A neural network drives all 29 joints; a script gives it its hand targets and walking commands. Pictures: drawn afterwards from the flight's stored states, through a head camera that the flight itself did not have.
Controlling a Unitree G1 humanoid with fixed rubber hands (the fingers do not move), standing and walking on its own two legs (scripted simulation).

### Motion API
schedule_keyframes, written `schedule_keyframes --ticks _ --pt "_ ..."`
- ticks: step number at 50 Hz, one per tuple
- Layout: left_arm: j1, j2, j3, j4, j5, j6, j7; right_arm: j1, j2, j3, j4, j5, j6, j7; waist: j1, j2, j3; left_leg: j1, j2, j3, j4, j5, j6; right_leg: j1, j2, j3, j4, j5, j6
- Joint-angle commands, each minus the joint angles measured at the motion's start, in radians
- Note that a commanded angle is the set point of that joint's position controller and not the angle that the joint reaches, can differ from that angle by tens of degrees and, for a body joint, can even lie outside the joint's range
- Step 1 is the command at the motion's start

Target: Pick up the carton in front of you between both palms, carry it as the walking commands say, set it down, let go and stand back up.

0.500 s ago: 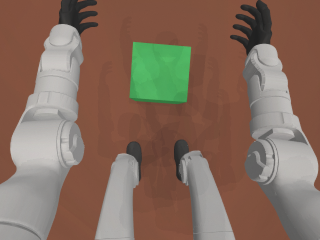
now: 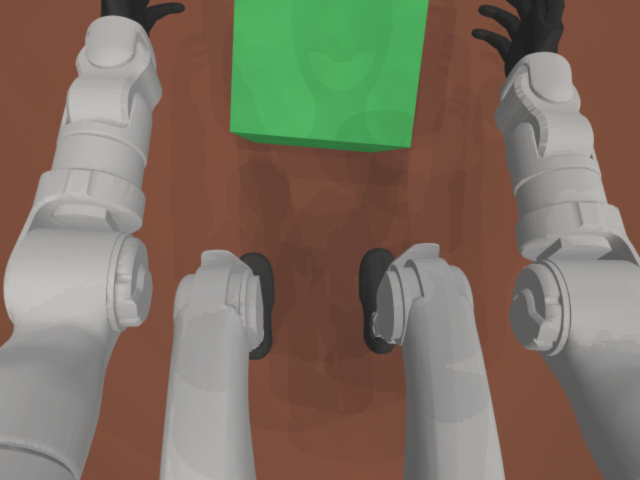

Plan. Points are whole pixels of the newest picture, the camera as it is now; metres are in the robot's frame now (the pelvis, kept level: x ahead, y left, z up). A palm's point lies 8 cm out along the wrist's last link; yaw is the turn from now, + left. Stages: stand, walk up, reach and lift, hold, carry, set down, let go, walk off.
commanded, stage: reach and lift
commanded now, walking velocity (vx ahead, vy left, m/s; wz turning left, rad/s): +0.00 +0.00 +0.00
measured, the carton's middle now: (322, 72) +0.53 -0.01 -0.33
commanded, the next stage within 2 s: none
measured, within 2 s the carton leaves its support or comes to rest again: leaves its support in 1.18 s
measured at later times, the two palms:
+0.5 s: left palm (179, 45) +0.55 +0.18 -0.27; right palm (463, 64) +0.53 -0.18 -0.27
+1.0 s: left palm (202, 42) +0.55 +0.14 -0.26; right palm (447, 63) +0.53 -0.16 -0.26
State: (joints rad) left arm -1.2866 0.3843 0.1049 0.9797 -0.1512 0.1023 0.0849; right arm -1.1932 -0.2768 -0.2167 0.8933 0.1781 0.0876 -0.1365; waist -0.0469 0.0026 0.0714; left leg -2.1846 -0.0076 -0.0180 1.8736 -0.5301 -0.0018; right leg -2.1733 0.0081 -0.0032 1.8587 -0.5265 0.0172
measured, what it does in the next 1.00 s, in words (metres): lowers itself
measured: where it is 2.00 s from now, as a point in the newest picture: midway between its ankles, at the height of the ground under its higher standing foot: (319, 321)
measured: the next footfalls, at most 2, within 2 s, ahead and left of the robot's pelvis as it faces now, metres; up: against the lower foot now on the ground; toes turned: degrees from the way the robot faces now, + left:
none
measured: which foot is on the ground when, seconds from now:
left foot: down 0.00-1.00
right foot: down 0.00-1.00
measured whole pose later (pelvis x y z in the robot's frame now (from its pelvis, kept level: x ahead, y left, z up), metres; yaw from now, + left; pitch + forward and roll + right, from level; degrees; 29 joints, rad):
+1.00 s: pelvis -0.02 +0.00 -0.09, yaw +0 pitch +35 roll -1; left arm -1.63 0.36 0.01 1.27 -0.18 0.06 0.12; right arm -1.53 -0.27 -0.17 1.16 0.19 0.06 -0.17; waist -0.03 -0.02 0.43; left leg -2.25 0.00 -0.02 2.19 -0.56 0.00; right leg -2.24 0.02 0.00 2.17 -0.54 0.02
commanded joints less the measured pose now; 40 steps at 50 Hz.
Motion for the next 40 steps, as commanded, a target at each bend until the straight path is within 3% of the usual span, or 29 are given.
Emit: schedule_keyframes --ticks 1,6,12,22,25,32,40 --pt "-0.384 0.143 -0.026 -0.081 -0.042 -0.001 0.013 -0.327 -0.150 0.024 -0.087 0.042 0.002 -0.018 -0.020 0.073 -1.228 0.725 -0.038 0.032 -0.059 0.282 -0.019 0.588 0.035 -0.059 -0.072 0.282 0.036" --pt "-0.470 0.158 -0.049 0.072 -0.060 0.000 0.011 -0.427 -0.163 0.039 0.053 0.055 0.000 -0.019 -0.023 0.057 -1.035 0.607 -0.019 0.022 0.008 0.149 -0.011 0.507 0.016 -0.054 -0.002 0.156 0.030" --pt "-0.526 0.170 -0.069 0.180 -0.065 -0.038 -0.002 -0.500 -0.173 0.053 0.174 0.050 -0.036 -0.003 -0.019 0.046 -0.894 0.515 -0.003 0.006 0.088 0.152 -0.012 0.467 0.007 -0.033 0.089 0.175 0.026" --pt "-0.612 0.195 -0.133 0.065 -0.134 -0.072 0.026 -0.587 -0.211 0.126 0.099 0.129 -0.073 -0.023 -0.005 0.072 -1.129 0.683 -0.013 0.023 0.206 0.348 -0.014 0.564 0.023 -0.037 0.191 0.370 0.023" --pt "-0.574 0.168 -0.145 0.047 -0.140 -0.064 0.028 -0.526 -0.195 0.123 0.099 0.121 -0.067 -0.029 -0.021 0.071 -1.152 0.697 -0.022 0.027 0.213 0.382 -0.020 0.590 0.029 -0.045 0.198 0.409 0.025" --pt "-0.464 0.110 -0.093 0.166 -0.082 -0.065 0.005 -0.456 -0.130 0.080 0.193 0.053 -0.069 -0.008 -0.017 0.050 -0.852 0.484 -0.025 0.010 0.175 0.276 -0.023 0.441 0.032 -0.033 0.175 0.295 0.026" --pt "-0.561 0.018 -0.131 0.154 -0.089 -0.079 0.006 -0.563 -0.030 0.135 0.147 0.074 -0.075 -0.003 0.011 0.026 -0.870 0.485 -0.033 0.016 0.156 0.236 -0.010 0.485 0.046 -0.029 0.162 0.276 0.032"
